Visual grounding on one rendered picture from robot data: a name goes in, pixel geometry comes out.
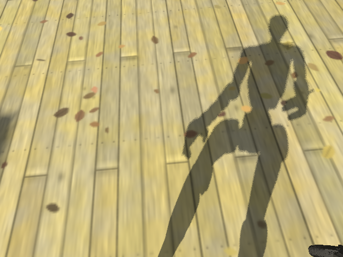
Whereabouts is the right robot hand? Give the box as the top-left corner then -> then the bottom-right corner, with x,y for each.
308,245 -> 343,257

